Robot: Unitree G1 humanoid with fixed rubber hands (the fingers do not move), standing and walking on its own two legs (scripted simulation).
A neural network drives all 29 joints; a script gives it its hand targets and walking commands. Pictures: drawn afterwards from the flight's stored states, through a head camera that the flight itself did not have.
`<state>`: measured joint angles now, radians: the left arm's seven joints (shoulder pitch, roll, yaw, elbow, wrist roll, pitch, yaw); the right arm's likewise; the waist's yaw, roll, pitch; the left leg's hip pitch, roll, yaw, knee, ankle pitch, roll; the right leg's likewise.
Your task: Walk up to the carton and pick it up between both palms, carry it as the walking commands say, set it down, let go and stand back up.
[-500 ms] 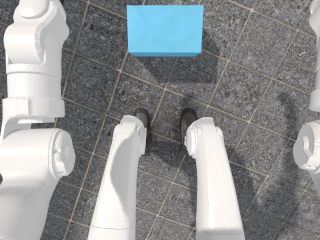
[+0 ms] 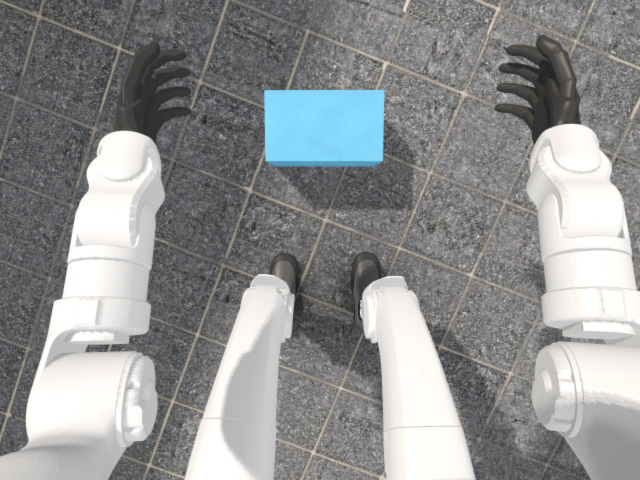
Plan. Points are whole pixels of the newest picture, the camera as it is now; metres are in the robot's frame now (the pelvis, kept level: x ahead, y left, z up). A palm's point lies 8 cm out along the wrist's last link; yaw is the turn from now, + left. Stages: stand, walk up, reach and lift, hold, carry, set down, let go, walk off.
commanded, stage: let go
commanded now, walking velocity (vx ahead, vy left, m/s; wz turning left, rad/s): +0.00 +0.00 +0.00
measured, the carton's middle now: (324, 132) +0.52 +0.02 -0.61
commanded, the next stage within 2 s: stand in 1.10 s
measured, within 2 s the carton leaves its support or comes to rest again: neither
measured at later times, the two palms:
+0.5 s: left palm (25, 332) +0.28 +0.24 +0.00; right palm (620, 316) +0.30 -0.21 -0.01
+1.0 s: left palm (13, 362) +0.26 +0.23 +0.02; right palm out of the picture +0.25 -0.22 +0.02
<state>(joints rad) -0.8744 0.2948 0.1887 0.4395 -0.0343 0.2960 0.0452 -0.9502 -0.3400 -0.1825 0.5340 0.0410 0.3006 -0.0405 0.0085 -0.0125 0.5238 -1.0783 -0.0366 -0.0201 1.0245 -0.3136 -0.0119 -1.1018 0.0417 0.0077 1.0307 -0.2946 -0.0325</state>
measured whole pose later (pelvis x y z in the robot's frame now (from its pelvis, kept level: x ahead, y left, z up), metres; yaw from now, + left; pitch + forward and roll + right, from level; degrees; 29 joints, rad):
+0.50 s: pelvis +0.06 +0.01 +0.07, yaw +0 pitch +4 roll +1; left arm 0.04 0.17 0.06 0.43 -0.01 0.09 -0.05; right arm -0.05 -0.17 -0.11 0.52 -0.06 0.08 0.04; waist 0.02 0.01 0.16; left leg -0.43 -0.05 -0.02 0.64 -0.28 0.02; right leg -0.46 0.02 0.03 0.66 -0.28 -0.02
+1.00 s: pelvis +0.10 +0.01 +0.08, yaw -1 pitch -8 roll +0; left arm 0.22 0.20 0.01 0.41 0.02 0.14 -0.06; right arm 0.23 -0.18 -0.05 0.42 -0.03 0.14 0.06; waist -0.01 -0.01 0.16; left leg -0.06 -0.03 -0.03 0.50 -0.30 0.02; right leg -0.08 0.04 0.03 0.51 -0.29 -0.02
